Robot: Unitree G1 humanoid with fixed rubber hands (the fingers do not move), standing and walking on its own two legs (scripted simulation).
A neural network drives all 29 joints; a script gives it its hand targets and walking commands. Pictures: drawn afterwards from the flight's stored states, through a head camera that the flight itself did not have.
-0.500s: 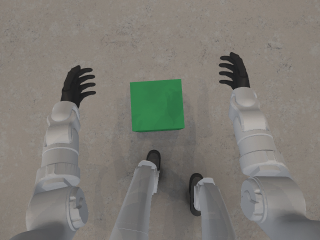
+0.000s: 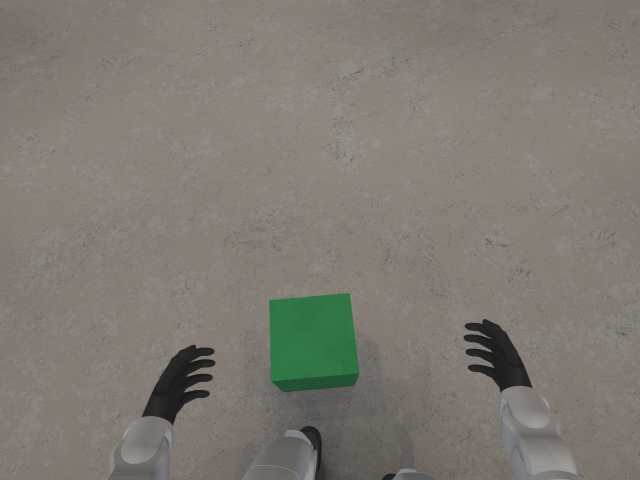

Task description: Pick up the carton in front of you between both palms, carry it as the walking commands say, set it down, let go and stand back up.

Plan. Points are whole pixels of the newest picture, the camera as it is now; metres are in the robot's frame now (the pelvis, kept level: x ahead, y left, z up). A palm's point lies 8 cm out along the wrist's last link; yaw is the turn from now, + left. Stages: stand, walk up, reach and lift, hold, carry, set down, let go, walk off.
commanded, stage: let go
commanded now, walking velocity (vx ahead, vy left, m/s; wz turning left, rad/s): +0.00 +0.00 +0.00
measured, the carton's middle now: (314, 345) +0.39 +0.10 -0.63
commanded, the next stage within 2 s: stand in 0.66 s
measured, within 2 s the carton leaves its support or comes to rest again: neither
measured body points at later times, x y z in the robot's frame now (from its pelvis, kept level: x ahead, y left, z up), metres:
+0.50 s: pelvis +0.02 -0.05 +0.01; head +0.04 -0.04 +0.46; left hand +0.19 +0.19 -0.06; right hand +0.19 -0.28 -0.06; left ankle +0.05 +0.10 -0.72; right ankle -0.05 -0.14 -0.72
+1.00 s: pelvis +0.03 -0.01 +0.01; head +0.05 +0.02 +0.46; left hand +0.17 +0.28 -0.10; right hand +0.17 -0.31 -0.07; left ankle +0.04 +0.10 -0.72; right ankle -0.05 -0.14 -0.72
